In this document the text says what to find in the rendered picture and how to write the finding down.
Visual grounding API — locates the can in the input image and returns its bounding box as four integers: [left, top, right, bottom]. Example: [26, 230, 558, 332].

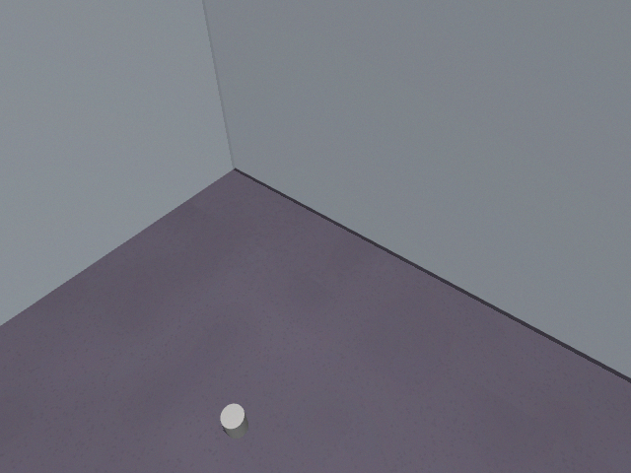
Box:
[220, 404, 248, 439]

